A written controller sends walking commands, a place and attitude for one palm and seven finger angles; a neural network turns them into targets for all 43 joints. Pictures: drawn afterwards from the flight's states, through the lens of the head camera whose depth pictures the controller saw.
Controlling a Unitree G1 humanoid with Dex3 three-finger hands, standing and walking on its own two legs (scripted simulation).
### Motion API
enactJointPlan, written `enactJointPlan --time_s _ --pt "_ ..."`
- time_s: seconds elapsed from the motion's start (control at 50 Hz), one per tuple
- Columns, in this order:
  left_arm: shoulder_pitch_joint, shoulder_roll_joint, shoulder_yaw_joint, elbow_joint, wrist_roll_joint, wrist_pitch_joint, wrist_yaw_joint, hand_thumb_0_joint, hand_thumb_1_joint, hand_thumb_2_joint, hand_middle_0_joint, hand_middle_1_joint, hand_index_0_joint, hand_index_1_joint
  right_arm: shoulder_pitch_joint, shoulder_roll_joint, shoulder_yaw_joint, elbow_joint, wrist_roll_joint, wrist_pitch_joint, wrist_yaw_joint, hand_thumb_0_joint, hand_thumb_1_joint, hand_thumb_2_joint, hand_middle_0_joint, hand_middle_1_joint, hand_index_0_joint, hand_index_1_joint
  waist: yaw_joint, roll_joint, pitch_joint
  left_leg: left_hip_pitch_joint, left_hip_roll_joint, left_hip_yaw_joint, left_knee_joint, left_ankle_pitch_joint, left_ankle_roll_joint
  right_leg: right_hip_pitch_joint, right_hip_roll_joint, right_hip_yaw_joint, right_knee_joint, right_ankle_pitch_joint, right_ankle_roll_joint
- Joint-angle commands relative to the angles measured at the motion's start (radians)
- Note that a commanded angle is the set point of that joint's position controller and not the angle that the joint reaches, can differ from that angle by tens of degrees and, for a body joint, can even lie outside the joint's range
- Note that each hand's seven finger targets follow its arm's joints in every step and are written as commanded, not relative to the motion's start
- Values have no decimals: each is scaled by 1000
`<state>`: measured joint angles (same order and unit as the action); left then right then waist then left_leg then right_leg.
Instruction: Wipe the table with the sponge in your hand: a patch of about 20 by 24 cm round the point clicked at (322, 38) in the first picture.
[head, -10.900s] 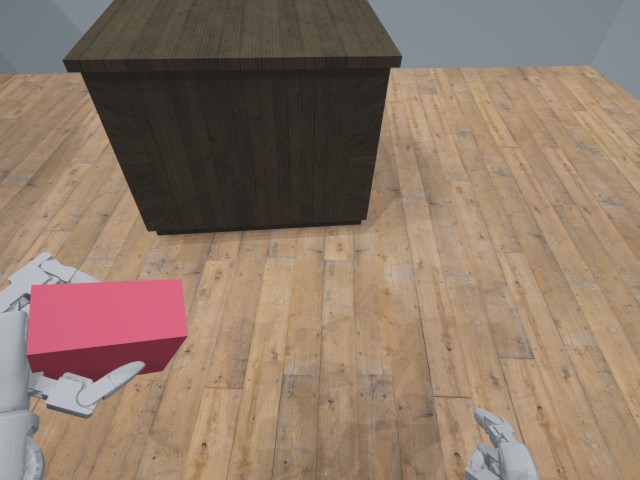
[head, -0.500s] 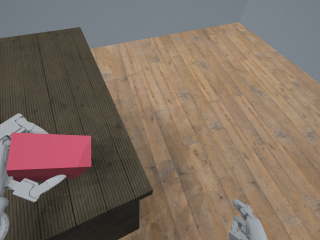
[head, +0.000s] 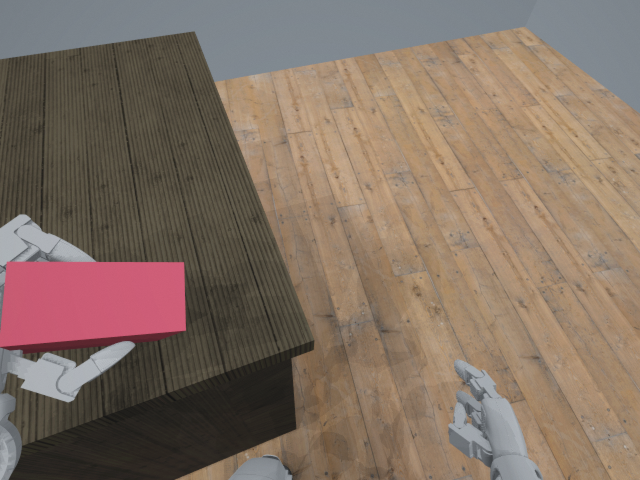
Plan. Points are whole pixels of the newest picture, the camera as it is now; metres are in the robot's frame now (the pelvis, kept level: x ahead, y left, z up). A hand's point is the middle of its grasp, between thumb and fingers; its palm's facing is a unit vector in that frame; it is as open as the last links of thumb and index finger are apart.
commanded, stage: shuffle to correct the standing spot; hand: left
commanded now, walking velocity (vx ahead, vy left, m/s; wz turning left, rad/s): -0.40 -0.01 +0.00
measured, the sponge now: (122, 308) +0.23 +0.21 +0.14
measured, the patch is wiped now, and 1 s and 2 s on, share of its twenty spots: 0.00 0.00 0.00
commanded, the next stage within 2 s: come to a stop and stand still in 0.24 s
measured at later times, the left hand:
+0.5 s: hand (50, 460) +0.11 +0.20 +0.17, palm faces +0.27 -0.83 -0.50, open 10.0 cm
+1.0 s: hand out of the picture +0.06 +0.23 +0.17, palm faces +0.40 -0.83 -0.38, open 10.0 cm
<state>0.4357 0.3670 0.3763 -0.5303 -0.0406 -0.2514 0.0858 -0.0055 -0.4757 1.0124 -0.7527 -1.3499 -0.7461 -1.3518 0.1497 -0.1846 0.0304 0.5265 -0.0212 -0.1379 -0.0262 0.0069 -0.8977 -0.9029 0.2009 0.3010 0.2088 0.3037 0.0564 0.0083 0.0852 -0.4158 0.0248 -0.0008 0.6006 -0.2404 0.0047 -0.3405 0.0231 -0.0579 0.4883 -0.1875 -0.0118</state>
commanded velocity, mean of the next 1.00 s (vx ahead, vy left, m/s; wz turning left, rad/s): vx -0.05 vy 0.02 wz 0.00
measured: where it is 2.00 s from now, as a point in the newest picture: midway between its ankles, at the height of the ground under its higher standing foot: outside the picture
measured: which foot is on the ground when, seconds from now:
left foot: down 0.00-0.46, up 0.48-0.68, down 0.70-1.00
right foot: down 0.00-0.12, up 0.14-0.42, down 0.44-1.00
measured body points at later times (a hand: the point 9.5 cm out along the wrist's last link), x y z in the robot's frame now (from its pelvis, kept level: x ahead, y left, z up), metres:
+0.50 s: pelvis -0.12 -0.03 +0.01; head -0.07 -0.03 +0.45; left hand +0.09 +0.25 +0.20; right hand +0.06 -0.25 -0.08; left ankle -0.02 +0.08 -0.71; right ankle -0.15 -0.14 -0.73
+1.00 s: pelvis -0.15 -0.02 +0.01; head -0.16 -0.02 +0.46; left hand +0.04 +0.27 +0.19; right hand +0.01 -0.25 -0.07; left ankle -0.12 +0.09 -0.73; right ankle -0.15 -0.14 -0.73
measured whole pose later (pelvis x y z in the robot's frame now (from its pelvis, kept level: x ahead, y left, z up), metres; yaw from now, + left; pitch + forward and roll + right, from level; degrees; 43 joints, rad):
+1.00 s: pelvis -0.15 -0.02 +0.01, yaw -1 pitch -1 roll -1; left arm 0.46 0.36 0.34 -0.39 -0.03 -0.21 0.12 0.00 -0.48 1.01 -0.75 -1.35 -0.75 -1.35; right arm 0.25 -0.20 0.01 0.60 0.00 -0.11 -0.04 0.01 -0.90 -0.90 0.20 0.30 0.21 0.30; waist 0.01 0.02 -0.04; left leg -0.25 0.02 0.02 0.49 -0.23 0.01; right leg -0.18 0.01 -0.04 0.42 -0.23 0.00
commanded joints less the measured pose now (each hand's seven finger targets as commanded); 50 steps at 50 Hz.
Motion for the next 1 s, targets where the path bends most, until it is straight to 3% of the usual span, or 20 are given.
enactJointPlan --time_s 0.0,0.04,0.08,0.12,0.14,0.18,0.24,0.32,0.38,0.4,0.42,0.44,0.46,0.52,0.62,0.7,0.74,0.8,0.86,0.98 --pt "-62 193 120 -211 -10 -80 28 0 100 1300 -1200 -1600 -1200 -1600 23 -103 -67 -95 -6 -35 -16 0 -900 -900 200 300 200 300 -39 -158 -233 152 -70 9 162 -102 -21 -54 -292 250 -260 62 -134" --pt "-46 203 138 -202 -9 -87 37 0 100 1300 -1200 -1600 -1200 -1600 16 -105 -57 -88 -10 -36 -22 0 -900 -900 200 300 200 300 -42 -110 -215 136 -47 -4 -65 -28 -11 6 -222 156 -180 114 -93" --pt "-34 226 160 -202 -5 -114 37 0 100 1300 -1200 -1600 -1200 -1600 0 -143 -69 -97 -2 -37 -35 0 -900 -900 200 300 200 300 -38 99 -225 136 83 -136 -266 272 23 52 -36 38 -17 135 4" --pt "-43 232 170 -247 -20 -133 23 0 100 1300 -1200 -1600 -1200 -1600 1 -132 -72 -121 -20 -46 -33 0 -900 -900 200 300 200 300 -37 281 -298 121 274 -339 -352 466 109 38 34 56 339 -184 17" --pt "-60 228 177 -258 -20 -136 21 0 100 1300 -1200 -1600 -1200 -1600 1 -120 -77 -108 -30 -64 -31 0 -900 -900 200 300 200 300 -35 236 -300 137 309 -347 -342 474 148 -28 42 106 487 -294 6" --pt "-4 168 144 -249 -31 -128 24 0 100 1300 -1200 -1600 -1200 -1600 9 -121 -83 -93 -9 -87 -18 0 -900 -900 200 300 200 300 -18 205 -332 342 259 -194 -219 742 165 -139 32 101 456 -289 8" --pt "8 149 102 -280 -15 -107 22 0 100 1300 -1200 -1600 -1200 -1600 27 -131 -89 -66 -5 -106 14 0 -900 -900 200 300 200 300 -24 228 -325 388 231 -185 -221 727 141 -114 22 68 322 -262 12" --pt "21 177 126 -261 -29 -83 24 0 100 1300 -1200 -1600 -1200 -1600 11 -137 -82 -63 -17 -103 5 0 -900 -900 200 300 200 300 -30 221 -314 329 236 -215 -301 476 134 -13 30 58 133 -259 17" --pt "84 239 190 -204 -39 -42 31 0 100 1300 -1200 -1600 -1200 -1600 -16 -156 -87 -101 -7 -58 -5 0 -900 -900 200 300 200 300 -14 189 -328 136 125 -105 -296 -51 64 259 18 -1 -142 -102 2" --pt "87 239 188 -189 -44 -32 27 0 100 1300 -1200 -1600 -1200 -1600 -33 -153 -87 -119 1 -37 -5 0 -900 -900 200 300 200 300 -13 107 -290 76 52 -33 -218 -163 20 278 -22 27 -234 -87 -6" --pt "82 275 208 -165 -40 -28 27 0 100 1300 -1200 -1600 -1200 -1600 -41 -142 -85 -124 2 -14 -4 0 -900 -900 200 300 200 300 -13 -72 -238 24 -36 61 14 -187 -29 189 -167 190 -337 -185 -59" --pt "43 280 204 -154 -45 -20 31 0 100 1300 -1200 -1600 -1200 -1600 -49 -138 -78 -113 8 -11 -11 0 -900 -900 200 300 200 300 -3 -230 -197 -27 -88 39 288 -172 -52 43 -353 415 -405 -286 -166" --pt "50 200 134 -104 -45 17 28 0 100 1300 -1200 -1600 -1200 -1600 -11 -149 -86 -91 13 -17 -17 0 -900 -900 200 300 200 300 -22 -279 -173 -87 -84 -37 406 -144 -48 0 -377 438 -358 -267 -180" --pt "-79 182 91 -96 -20 24 58 0 100 1300 -1200 -1600 -1200 -1600 -53 -131 -58 -62 24 -25 -29 0 -900 -900 200 300 200 300 -52 -111 -157 -105 -24 -17 331 -97 -38 101 -317 298 -267 -91 -155" --pt "-168 152 42 -83 22 12 87 0 100 1300 -1200 -1600 -1200 -1600 -25 -146 -83 -54 21 -64 -39 0 -900 -900 200 300 200 300 -42 -80 -158 192 -54 63 -174 4 20 135 -215 193 -192 -29 -80" --pt "-117 191 81 -160 10 -17 75 0 100 1300 -1200 -1600 -1200 -1600 -14 -192 -118 -84 40 -54 -30 0 -900 -900 200 300 200 300 -37 55 -243 368 73 -40 -164 454 44 147 -71 91 -26 167 4" --pt "-75 202 99 -199 3 -24 66 0 100 1300 -1200 -1600 -1200 -1600 -22 -154 -86 -94 27 -38 -26 0 -900 -900 200 300 200 300 -41 253 -231 308 89 -123 -216 511 33 126 -26 17 60 40 14" --pt "-60 189 110 -153 -3 -30 59 0 100 1300 -1200 -1600 -1200 -1600 -21 -155 -84 -90 22 -33 -25 0 -900 -900 200 300 200 300 -41 143 -172 151 123 -150 -274 234 39 194 -16 23 0 -39 11" --pt "-31 154 93 -63 -4 -24 56 0 100 1300 -1200 -1600 -1200 -1600 -9 -159 -84 -85 26 -30 -25 0 -900 -900 200 300 200 300 -46 39 -167 77 57 -66 -252 -6 25 257 -45 69 -96 26 -2" --pt "-170 142 35 -56 4 -8 47 0 100 1300 -1200 -1600 -1200 -1600 -29 -148 -69 -71 17 -20 -32 0 -900 -900 200 300 200 300 -56 23 -101 179 11 -24 -244 -94 7 77 -62 129 -244 -185 -4"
